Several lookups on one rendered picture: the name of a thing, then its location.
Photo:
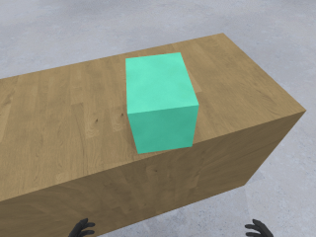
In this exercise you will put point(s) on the left robot hand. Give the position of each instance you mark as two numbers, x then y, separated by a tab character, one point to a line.
82	224

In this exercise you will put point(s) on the pedestal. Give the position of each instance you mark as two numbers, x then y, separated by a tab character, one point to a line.
67	151

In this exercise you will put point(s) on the right robot hand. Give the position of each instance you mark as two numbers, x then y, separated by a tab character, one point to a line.
260	227

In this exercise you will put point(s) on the carton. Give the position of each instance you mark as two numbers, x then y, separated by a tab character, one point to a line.
161	104

